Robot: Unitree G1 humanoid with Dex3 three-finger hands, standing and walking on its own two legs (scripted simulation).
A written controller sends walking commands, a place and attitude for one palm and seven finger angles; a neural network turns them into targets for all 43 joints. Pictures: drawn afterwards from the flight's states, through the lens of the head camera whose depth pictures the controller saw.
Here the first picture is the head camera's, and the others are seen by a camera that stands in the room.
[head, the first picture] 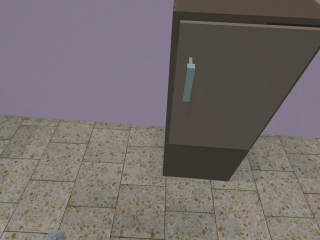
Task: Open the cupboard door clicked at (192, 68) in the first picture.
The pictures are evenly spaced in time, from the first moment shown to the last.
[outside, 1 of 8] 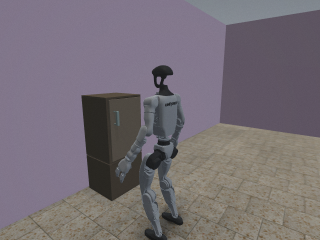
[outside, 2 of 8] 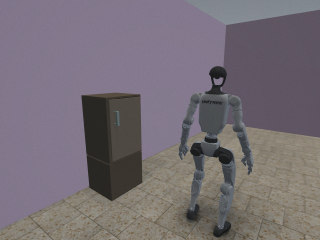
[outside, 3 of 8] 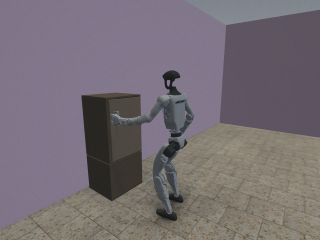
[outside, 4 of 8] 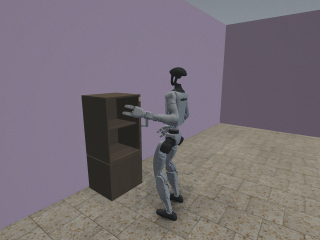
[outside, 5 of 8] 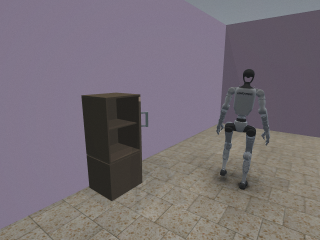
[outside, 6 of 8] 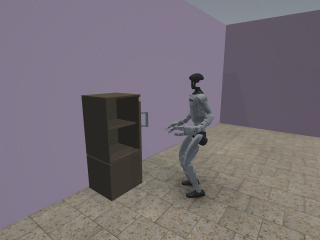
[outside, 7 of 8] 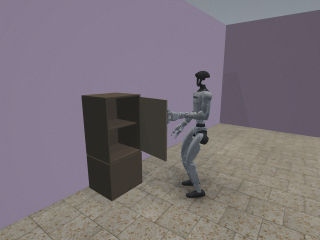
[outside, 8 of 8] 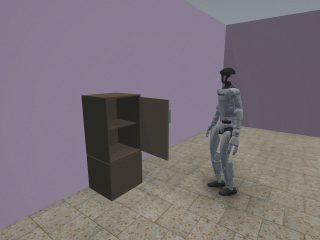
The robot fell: no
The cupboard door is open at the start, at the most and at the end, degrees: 0 87 85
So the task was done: yes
